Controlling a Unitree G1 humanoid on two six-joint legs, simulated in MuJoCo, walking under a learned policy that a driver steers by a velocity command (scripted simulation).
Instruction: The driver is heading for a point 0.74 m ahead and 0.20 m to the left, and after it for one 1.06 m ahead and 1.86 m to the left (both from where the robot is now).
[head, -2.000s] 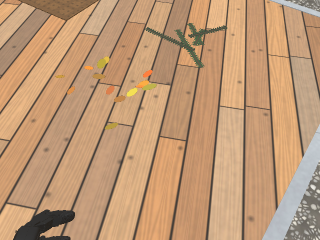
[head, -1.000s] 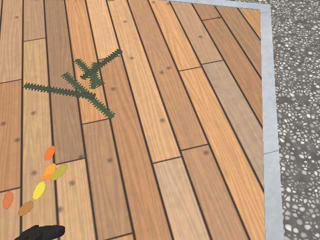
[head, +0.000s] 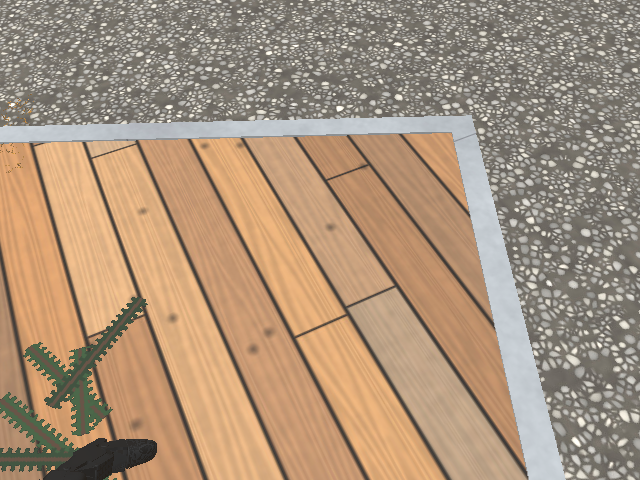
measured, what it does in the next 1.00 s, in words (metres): walks ahead: left foot, then right foot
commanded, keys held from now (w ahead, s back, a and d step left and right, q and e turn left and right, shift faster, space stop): w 0.62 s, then w+q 0.38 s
